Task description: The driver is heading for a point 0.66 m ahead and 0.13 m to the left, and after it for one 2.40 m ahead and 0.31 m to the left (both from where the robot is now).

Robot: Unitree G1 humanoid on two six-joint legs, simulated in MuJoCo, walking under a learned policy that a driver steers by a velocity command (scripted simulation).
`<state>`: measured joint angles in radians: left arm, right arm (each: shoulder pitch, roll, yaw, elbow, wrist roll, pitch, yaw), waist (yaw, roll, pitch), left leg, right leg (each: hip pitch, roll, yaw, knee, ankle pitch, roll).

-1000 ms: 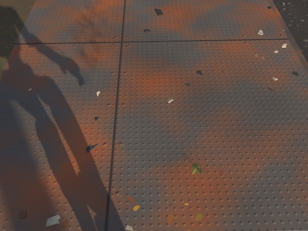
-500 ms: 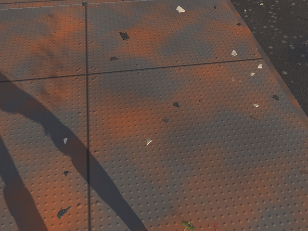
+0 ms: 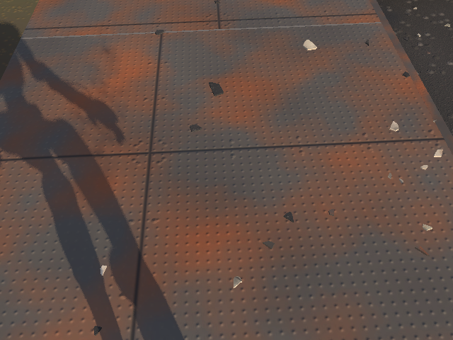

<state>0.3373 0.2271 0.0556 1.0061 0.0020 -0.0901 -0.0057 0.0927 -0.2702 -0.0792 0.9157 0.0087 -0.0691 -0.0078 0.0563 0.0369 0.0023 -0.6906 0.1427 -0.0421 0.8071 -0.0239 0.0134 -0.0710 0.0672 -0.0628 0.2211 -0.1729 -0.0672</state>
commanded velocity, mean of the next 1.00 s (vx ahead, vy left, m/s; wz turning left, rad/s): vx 0.45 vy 0.00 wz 0.00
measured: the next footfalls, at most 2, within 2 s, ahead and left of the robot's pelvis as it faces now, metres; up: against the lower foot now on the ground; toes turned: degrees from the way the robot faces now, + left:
left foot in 0.22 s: +0.32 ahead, +0.16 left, +0.00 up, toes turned +3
right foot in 0.78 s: +0.64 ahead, -0.08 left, +0.00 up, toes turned -3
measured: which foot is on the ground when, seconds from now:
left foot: up 0.00-0.20, down 0.22-0.78, up 0.80-1.00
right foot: down 0.00-0.24, up 0.26-0.76, down 0.78-1.00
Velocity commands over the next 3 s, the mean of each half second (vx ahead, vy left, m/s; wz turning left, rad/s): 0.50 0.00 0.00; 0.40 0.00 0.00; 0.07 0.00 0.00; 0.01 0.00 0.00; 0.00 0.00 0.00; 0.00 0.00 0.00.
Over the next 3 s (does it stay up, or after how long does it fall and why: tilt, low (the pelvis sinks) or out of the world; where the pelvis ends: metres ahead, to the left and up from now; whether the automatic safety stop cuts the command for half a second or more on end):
stays up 0.63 0.02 -0.01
